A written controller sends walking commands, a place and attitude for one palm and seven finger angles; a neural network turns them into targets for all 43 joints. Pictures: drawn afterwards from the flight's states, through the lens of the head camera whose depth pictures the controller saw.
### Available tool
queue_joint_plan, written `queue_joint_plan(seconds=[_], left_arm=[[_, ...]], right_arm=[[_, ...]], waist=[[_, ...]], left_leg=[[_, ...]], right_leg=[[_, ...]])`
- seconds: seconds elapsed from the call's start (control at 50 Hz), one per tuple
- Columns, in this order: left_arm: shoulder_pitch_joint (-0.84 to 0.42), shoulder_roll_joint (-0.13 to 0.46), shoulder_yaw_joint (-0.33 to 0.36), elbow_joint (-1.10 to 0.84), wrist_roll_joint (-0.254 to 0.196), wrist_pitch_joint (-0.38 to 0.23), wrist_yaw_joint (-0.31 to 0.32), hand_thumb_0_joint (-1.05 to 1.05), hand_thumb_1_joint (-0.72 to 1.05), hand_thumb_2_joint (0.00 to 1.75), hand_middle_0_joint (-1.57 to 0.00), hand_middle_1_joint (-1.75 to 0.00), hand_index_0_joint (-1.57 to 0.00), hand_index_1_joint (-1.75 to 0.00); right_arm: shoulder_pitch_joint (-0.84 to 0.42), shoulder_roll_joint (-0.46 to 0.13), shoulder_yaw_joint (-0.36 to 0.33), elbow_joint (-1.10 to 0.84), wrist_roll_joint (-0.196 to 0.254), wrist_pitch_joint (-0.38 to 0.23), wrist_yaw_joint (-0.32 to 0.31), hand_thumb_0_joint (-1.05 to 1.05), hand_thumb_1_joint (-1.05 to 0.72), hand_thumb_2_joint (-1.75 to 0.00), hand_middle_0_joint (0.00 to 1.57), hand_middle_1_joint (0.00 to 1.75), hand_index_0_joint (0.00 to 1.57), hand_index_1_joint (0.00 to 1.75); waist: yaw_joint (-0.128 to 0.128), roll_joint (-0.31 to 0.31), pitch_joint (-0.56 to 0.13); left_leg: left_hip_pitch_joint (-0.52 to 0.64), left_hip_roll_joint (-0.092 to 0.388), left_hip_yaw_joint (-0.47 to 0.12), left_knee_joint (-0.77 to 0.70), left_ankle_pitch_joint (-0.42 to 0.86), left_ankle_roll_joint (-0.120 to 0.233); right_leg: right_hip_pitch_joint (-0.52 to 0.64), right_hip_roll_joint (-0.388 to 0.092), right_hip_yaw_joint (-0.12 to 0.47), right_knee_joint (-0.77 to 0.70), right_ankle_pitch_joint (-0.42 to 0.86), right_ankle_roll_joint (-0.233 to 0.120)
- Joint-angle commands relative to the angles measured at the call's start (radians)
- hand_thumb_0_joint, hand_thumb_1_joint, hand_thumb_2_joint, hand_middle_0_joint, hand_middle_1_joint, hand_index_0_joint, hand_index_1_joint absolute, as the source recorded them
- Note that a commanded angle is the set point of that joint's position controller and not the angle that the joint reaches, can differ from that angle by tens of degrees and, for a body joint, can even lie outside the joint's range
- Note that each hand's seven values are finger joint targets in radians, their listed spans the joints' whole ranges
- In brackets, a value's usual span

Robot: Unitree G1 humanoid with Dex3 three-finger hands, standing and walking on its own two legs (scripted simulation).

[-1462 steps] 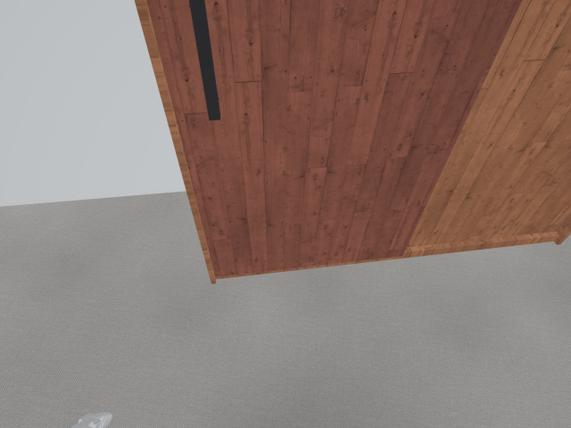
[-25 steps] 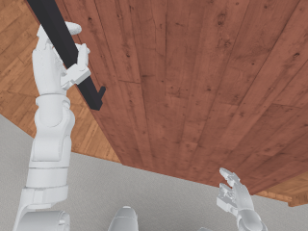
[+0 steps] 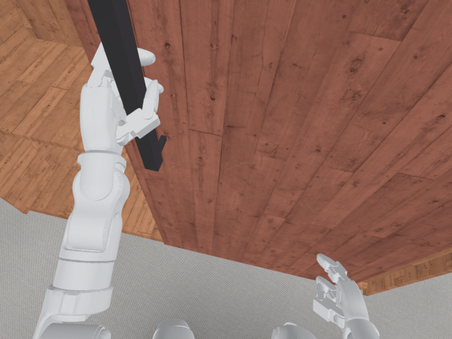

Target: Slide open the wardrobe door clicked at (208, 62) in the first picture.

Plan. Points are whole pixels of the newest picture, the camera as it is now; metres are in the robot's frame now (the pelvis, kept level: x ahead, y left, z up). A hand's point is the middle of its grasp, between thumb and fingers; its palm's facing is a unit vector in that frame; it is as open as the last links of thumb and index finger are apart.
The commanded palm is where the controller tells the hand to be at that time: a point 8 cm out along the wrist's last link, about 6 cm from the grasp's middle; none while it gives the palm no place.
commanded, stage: step sideways, sliding the door along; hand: left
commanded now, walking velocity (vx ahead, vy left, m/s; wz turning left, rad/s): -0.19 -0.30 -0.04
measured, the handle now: (142, 87) +0.39 +0.22 +0.19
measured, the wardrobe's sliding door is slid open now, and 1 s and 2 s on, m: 0.67 0.67 0.67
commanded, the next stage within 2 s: stop walking and hold the door there in 0.30 s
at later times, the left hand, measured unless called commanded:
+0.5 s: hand (157, 113) +0.36 +0.18 +0.18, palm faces +0.35 -0.92 -0.15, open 6.3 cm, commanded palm +0.32 +0.21 +0.15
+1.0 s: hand (157, 113) +0.36 +0.18 +0.18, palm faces +0.48 -0.86 -0.17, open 6.2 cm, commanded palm +0.32 +0.21 +0.15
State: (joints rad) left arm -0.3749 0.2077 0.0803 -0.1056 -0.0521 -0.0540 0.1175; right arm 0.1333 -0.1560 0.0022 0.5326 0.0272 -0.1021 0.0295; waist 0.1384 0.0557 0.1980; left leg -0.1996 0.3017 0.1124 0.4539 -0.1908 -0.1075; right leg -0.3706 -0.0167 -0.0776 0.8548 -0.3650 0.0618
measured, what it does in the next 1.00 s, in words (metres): steps to the right: right foot, then left foot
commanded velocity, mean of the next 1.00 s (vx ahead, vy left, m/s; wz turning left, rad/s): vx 0.00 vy -0.05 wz -0.02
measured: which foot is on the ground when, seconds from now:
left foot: down 0.00-0.08, up 0.10-0.26, down 0.28-0.68, up 0.70-0.96, down 0.98-1.00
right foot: up 0.00-0.06, down 0.08-0.26, up 0.28-0.66, down 0.68-1.00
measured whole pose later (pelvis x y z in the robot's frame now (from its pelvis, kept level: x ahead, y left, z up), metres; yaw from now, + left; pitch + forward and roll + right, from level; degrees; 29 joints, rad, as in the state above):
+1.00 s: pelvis -0.04 -0.10 -0.02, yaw -7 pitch -3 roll +0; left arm -0.38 0.51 0.48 0.44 -0.05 -0.12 0.13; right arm 0.25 -0.36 -0.04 0.71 0.03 -0.04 -0.08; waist -0.04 0.01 0.04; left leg -0.26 0.02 0.07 0.57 -0.26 0.01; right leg -0.32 -0.06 -0.04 0.56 -0.19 0.03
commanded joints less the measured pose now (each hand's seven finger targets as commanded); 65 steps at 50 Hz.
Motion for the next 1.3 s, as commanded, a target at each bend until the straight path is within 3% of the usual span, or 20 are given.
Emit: queue_joint_plan(seconds=[0.0, 0.08, 0.12, 0.2, 0.22, 0.24, 0.26, 0.38, 0.4, 0.46, 0.58, 0.62, 0.66, 0.7, 0.72, 0.9, 0.94, 1.0, 1.22, 1.28], left_arm=[[-0.385, -0.049, -0.224, -0.325, 0.000, -0.134, -0.066, 0.00, 0.90, 0.90, -0.45, -1.40, -0.45, -1.40], [-0.360, 0.130, -0.114, -0.359, 0.027, -0.142, -0.034, 0.00, 0.90, 0.90, -0.45, -1.40, -0.45, -1.40], [-0.317, 0.112, -0.087, -0.423, -0.004, -0.145, -0.021, 0.00, 0.90, 0.90, -0.45, -1.40, -0.45, -1.40], [-0.344, 0.080, -0.084, -0.443, -0.002, -0.178, -0.008, 0.00, 0.90, 0.90, -0.45, -1.40, -0.45, -1.40], [-0.360, 0.065, -0.112, -0.454, -0.011, -0.187, -0.020, 0.00, 0.90, 0.90, -0.45, -1.40, -0.45, -1.40], [-0.320, 0.039, -0.138, -0.465, -0.029, -0.183, -0.034, 0.00, 0.90, 0.90, -0.45, -1.40, -0.45, -1.40], [-0.335, -0.010, -0.149, -0.377, 0.001, -0.173, -0.050, 0.00, 0.90, 0.90, -0.45, -1.40, -0.45, -1.40], [-0.424, 0.003, -0.152, -0.354, 0.014, -0.117, -0.065, 0.00, 0.90, 0.90, -0.45, -1.40, -0.45, -1.40], [-0.185, 0.529, 0.413, 0.001, 0.041, -0.100, -0.010, 0.00, 0.90, 0.90, -0.45, -1.40, -0.45, -1.40], [-0.262, 0.315, 0.177, -0.147, 0.008, -0.101, -0.053, 0.00, 0.90, 0.90, -0.45, -1.40, -0.45, -1.40], [-0.193, 0.476, 0.325, 0.023, -0.004, -0.102, -0.020, 0.00, 0.90, 0.90, -0.45, -1.40, -0.45, -1.40], [-0.172, 0.558, 0.395, 0.110, 0.005, -0.110, -0.011, 0.00, 0.90, 0.90, -0.45, -1.40, -0.45, -1.40], [-0.163, 0.686, 0.469, 0.199, 0.029, -0.122, 0.002, 0.00, 0.90, 0.90, -0.45, -1.40, -0.45, -1.40], [-0.102, 0.772, 0.594, 0.351, 0.024, -0.096, 0.013, 0.00, 0.90, 0.90, -0.45, -1.40, -0.45, -1.40], [-0.184, 0.684, 0.534, 0.284, 0.001, -0.098, 0.012, 0.00, 0.90, 0.90, -0.45, -1.40, -0.45, -1.40], [-0.261, 0.607, 0.455, 0.329, 0.023, -0.138, 0.013, 0.00, 0.90, 0.90, -0.45, -1.40, -0.45, -1.40], [-0.282, 0.582, 0.407, 0.291, 0.017, -0.157, 0.013, 0.00, 0.90, 0.90, -0.45, -1.40, -0.45, -1.40], [-0.295, 0.505, 0.318, 0.290, 0.032, -0.153, 0.007, 0.00, 0.90, 0.90, -0.45, -1.40, -0.45, -1.40], [-0.305, 0.585, 0.346, 0.417, 0.028, -0.100, -0.004, 0.00, 0.90, 0.90, -0.45, -1.40, -0.45, -1.40], [-0.316, 0.647, 0.387, 0.468, 0.036, -0.103, -0.002, 0.00, 0.90, 0.90, -0.45, -1.40, -0.45, -1.40]], right_arm=[[-0.065, -0.159, -0.057, -0.118, 0.017, -0.069, -0.015, 0.00, -0.90, -0.90, 0.20, 0.30, 0.20, 0.30], [-0.111, -0.091, -0.031, -0.107, 0.028, -0.067, -0.049, 0.00, -0.90, -0.90, 0.20, 0.30, 0.20, 0.30], [-0.092, -0.119, -0.044, -0.077, 0.023, -0.062, -0.072, 0.00, -0.90, -0.90, 0.20, 0.30, 0.20, 0.30], [-0.092, -0.131, -0.043, -0.055, 0.011, -0.006, -0.085, 0.00, -0.90, -0.90, 0.20, 0.30, 0.20, 0.30], [-0.065, -0.147, -0.065, -0.060, 0.007, 0.006, -0.089, 0.00, -0.90, -0.90, 0.20, 0.30, 0.20, 0.30], [-0.076, -0.215, -0.096, -0.094, 0.009, 0.007, -0.081, 0.00, -0.90, -0.90, 0.20, 0.30, 0.20, 0.30], [-0.081, -0.221, -0.097, -0.101, 0.009, 0.002, -0.035, 0.00, -0.90, -0.90, 0.20, 0.30, 0.20, 0.30], [-0.066, -0.211, -0.094, -0.085, 0.005, -0.005, 0.004, 0.00, -0.90, -0.90, 0.20, 0.30, 0.20, 0.30], [-0.006, -0.249, -0.115, -0.016, -0.001, 0.031, -0.030, 0.00, -0.90, -0.90, 0.20, 0.30, 0.20, 0.30], [-0.028, -0.197, -0.077, -0.066, 0.003, 0.028, -0.042, 0.00, -0.90, -0.90, 0.20, 0.30, 0.20, 0.30], [-0.014, -0.217, -0.044, -0.064, 0.012, -0.031, -0.075, 0.00, -0.90, -0.90, 0.20, 0.30, 0.20, 0.30], [-0.006, -0.221, -0.036, -0.051, 0.019, -0.035, -0.080, 0.00, -0.90, -0.90, 0.20, 0.30, 0.20, 0.30], [-0.031, -0.186, -0.017, -0.063, 0.018, -0.021, -0.097, 0.00, -0.90, -0.90, 0.20, 0.30, 0.20, 0.30], [0.000, -0.215, -0.022, -0.015, 0.020, -0.018, -0.104, 0.00, -0.90, -0.90, 0.20, 0.30, 0.20, 0.30], [-0.001, -0.232, -0.043, -0.015, 0.028, -0.021, -0.096, 0.00, -0.90, -0.90, 0.20, 0.30, 0.20, 0.30], [-0.004, -0.251, -0.051, 0.035, 0.006, -0.003, -0.118, 0.00, -0.90, -0.90, 0.20, 0.30, 0.20, 0.30], [0.012, -0.282, -0.069, 0.039, 0.008, 0.007, -0.120, 0.00, -0.90, -0.90, 0.20, 0.30, 0.20, 0.30], [0.012, -0.258, -0.044, 0.013, 0.013, 0.013, -0.117, 0.00, -0.90, -0.90, 0.20, 0.30, 0.20, 0.30], [0.085, -0.274, -0.027, 0.044, 0.006, 0.004, -0.128, 0.00, -0.90, -0.90, 0.20, 0.30, 0.20, 0.30], [0.093, -0.265, -0.028, 0.045, -0.003, 0.006, -0.127, 0.00, -0.90, -0.90, 0.20, 0.30, 0.20, 0.30]], waist=[[-0.159, 0.282, -0.476], [-0.118, -0.261, -0.467], [-0.111, -0.456, -0.517], [-0.156, -0.239, -0.551], [-0.181, -0.165, -0.574], [-0.159, 0.131, -0.594], [-0.135, 0.112, -0.645], [-0.158, 0.180, -0.475], [-0.132, 0.210, -0.492], [-0.144, 0.344, -0.468], [-0.137, 0.339, -0.418], [-0.117, 0.210, -0.423], [-0.131, -0.155, -0.429], [-0.113, -0.278, -0.433], [-0.116, -0.415, -0.509], [-0.132, -0.193, -0.412], [-0.149, 0.008, -0.377], [-0.153, 0.291, -0.330], [-0.147, 0.176, -0.374], [-0.163, 0.079, -0.407]], left_leg=[[0.287, 0.111, -0.038, 0.101, 0.621, 0.155], [-0.224, -0.228, -0.004, 0.560, -0.502, 0.055], [-0.350, -0.249, -0.087, 0.696, -0.541, 0.059], [-0.032, -0.214, 0.021, 0.045, -0.072, 0.043], [0.258, -0.108, -0.046, -0.036, 0.339, 0.088], [0.507, 0.212, -0.354, -0.021, 0.981, 0.214], [0.509, 0.292, -0.372, 0.020, 1.061, 0.277], [0.347, 0.128, -0.099, -0.017, 0.772, 0.172], [0.346, 0.114, -0.043, -0.044, 0.768, 0.168], [0.328, 0.060, 0.013, -0.037, 0.755, 0.163], [0.206, 0.054, 0.055, -0.022, 0.526, 0.162], [0.117, -0.020, 0.077, 0.129, 0.255, 0.121], [-0.204, -0.215, 0.054, 0.399, -0.346, 0.077], [-0.325, -0.256, -0.081, 0.660, -0.432, 0.065], [-0.330, -0.274, -0.160, 0.726, -0.393, 0.060], [-0.010, -0.272, -0.071, 0.118, -0.136, 0.094], [0.106, -0.215, -0.068, -0.062, -0.027, 0.099], [-0.047, 0.055, -0.447, -0.297, -0.225, 0.229], [0.036, -0.047, -0.178, -0.104, 0.089, 0.179], [-0.041, -0.120, -0.083, 0.007, 0.043, 0.122]], right_leg=[[0.129, 0.032, -0.024, -0.322, 0.114, -0.019], [0.390, -0.321, 0.280, -0.411, 1.328, -0.173], [0.565, -0.314, 0.303, -0.305, 1.473, -0.242], [0.435, -0.197, 0.121, -0.158, 1.126, -0.175], [0.183, -0.150, 0.091, -0.067, 0.811, -0.105], [-0.141, -0.033, 0.052, 0.122, 0.058, -0.021], [-0.163, -0.019, 0.141, 0.282, -0.249, -0.036], [-0.233, -0.019, 0.050, 0.387, -0.021, -0.018], [-0.248, 0.000, 0.023, 0.399, 0.012, 0.002], [-0.196, 0.029, -0.037, 0.217, 0.023, 0.004], [0.047, 0.037, -0.066, -0.178, 0.026, -0.015], [0.204, -0.005, -0.034, -0.425, 0.281, -0.022], [0.399, -0.276, 0.294, -0.449, 0.953, -0.127], [0.376, -0.390, 0.404, -0.447, 1.054, -0.194], [0.452, -0.358, 0.375, -0.409, 1.030, -0.175], [0.140, -0.252, 0.208, -0.508, 0.207, -0.146], [0.068, -0.154, 0.139, -0.428, 0.050, -0.103], [-0.002, 0.017, 0.053, -0.019, -0.105, -0.054], [0.179, 0.017, -0.018, -0.416, 0.067, -0.040], [0.247, -0.105, 0.089, -0.456, 0.233, -0.091]])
